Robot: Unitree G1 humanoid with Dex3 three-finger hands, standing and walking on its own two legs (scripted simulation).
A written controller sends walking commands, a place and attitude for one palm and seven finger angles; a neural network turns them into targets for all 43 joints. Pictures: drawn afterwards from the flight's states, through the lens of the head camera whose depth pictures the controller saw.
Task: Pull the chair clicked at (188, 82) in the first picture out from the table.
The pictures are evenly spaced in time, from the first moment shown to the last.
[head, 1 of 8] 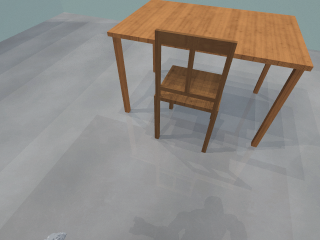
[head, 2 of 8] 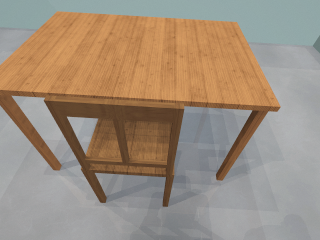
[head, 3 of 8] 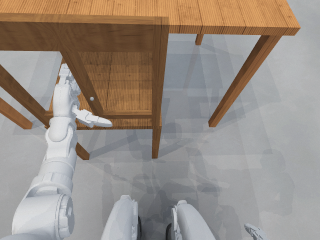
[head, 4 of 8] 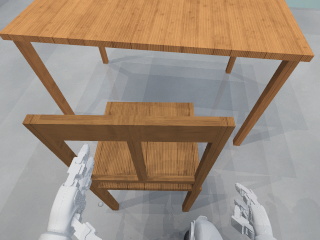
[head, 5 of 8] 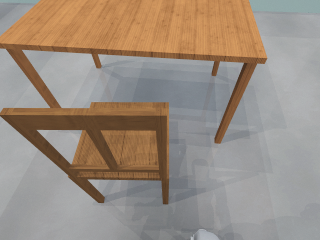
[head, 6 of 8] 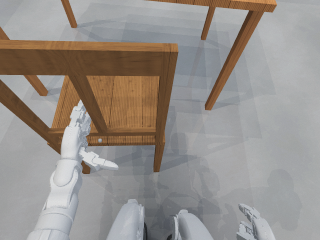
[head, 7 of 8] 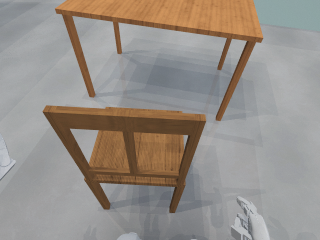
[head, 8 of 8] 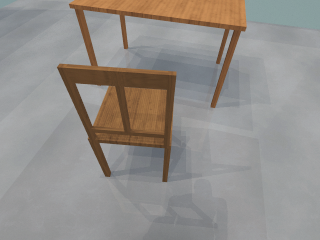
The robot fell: no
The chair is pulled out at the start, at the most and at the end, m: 0.00 0.63 0.63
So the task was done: yes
